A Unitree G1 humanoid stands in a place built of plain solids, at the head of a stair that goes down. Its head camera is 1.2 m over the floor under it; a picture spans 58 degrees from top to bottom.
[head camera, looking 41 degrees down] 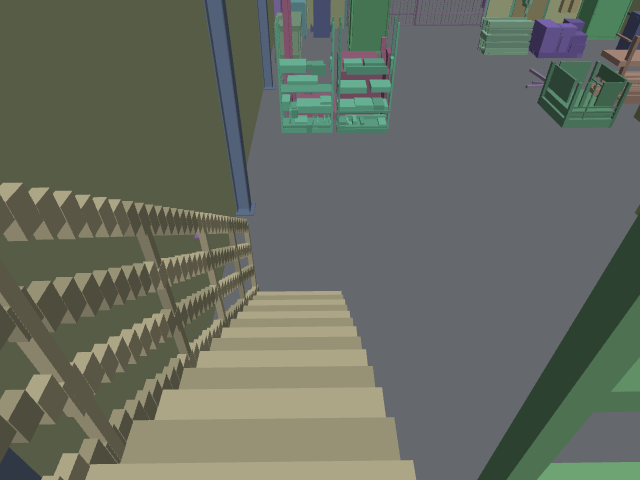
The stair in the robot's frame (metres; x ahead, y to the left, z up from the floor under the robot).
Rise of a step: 0.20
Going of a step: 0.24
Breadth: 1.04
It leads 1 degrees to the left of straight ahead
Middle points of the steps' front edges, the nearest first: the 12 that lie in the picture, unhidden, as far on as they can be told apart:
0.56 0.23 -0.19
0.80 0.24 -0.39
1.04 0.24 -0.59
1.28 0.24 -0.79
1.52 0.24 -0.99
1.76 0.25 -1.19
2.00 0.25 -1.39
2.25 0.25 -1.59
2.49 0.26 -1.79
2.73 0.26 -1.99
2.97 0.26 -2.19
3.21 0.26 -2.39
